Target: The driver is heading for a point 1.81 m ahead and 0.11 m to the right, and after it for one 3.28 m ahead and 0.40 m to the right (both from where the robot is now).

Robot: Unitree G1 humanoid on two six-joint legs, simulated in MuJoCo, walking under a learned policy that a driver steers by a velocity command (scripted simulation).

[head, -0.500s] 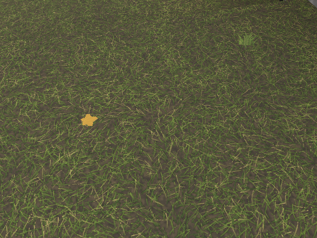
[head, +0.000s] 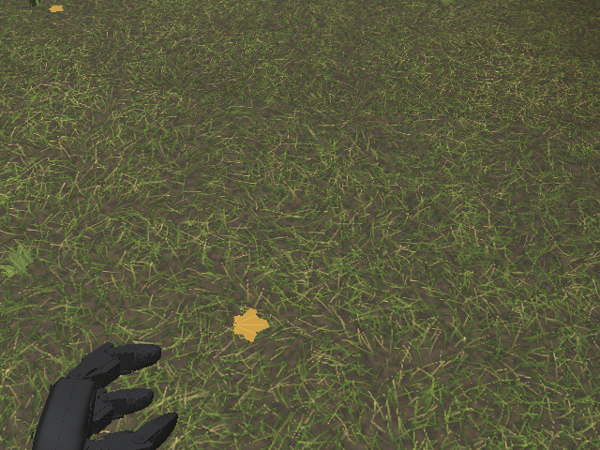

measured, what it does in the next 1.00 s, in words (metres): walks ahead: right foot, then left foot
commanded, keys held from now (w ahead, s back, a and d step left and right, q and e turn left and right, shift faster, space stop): w+q+shift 0.38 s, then w+e+shift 0.62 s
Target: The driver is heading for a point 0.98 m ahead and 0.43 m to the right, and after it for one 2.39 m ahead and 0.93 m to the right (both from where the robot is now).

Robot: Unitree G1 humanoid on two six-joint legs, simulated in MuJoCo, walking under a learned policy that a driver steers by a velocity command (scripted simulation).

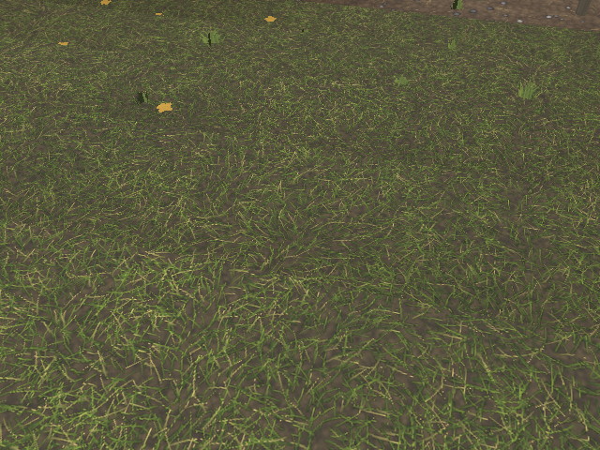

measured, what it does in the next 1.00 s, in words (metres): walks ahead, turning right: right foot, then left foot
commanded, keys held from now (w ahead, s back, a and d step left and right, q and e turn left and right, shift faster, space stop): w+e+shift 0.98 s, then w+shift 0.02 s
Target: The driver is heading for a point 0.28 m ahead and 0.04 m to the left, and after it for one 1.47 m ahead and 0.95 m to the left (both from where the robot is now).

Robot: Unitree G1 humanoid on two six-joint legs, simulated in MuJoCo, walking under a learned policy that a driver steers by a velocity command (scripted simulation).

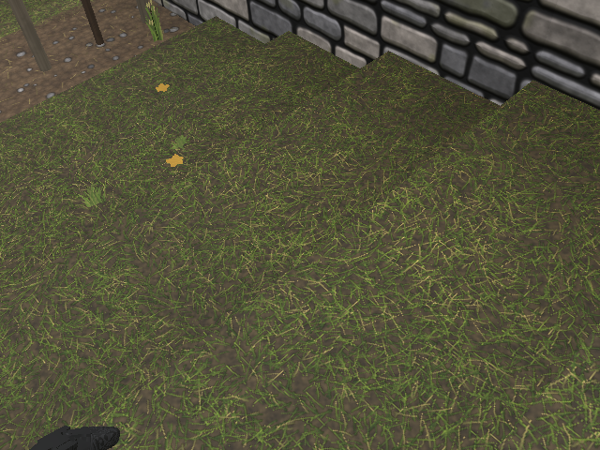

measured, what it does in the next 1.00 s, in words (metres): goes down: right foot, then left foot 0.19 m lower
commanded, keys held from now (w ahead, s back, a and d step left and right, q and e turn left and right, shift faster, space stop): w+shift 0.04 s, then shift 0.44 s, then q+shift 0.52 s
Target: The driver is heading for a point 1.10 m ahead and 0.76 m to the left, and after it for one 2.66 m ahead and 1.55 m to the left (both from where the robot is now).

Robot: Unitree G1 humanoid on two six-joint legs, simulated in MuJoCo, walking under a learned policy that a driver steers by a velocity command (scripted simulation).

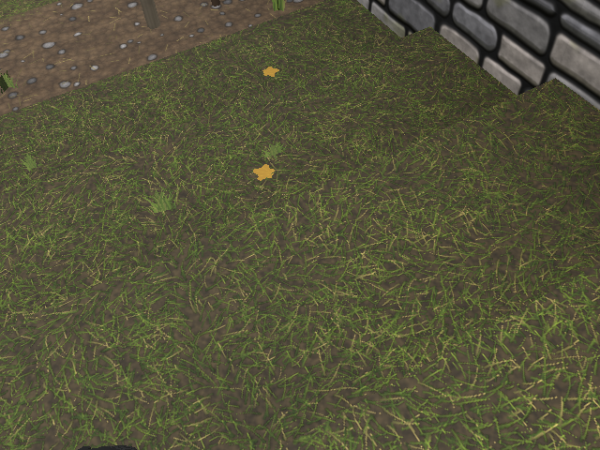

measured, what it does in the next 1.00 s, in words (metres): steps on the spot, turning left: left foot, then right foot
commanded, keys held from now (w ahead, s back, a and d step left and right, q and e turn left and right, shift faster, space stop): q+shift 0.90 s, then shift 0.10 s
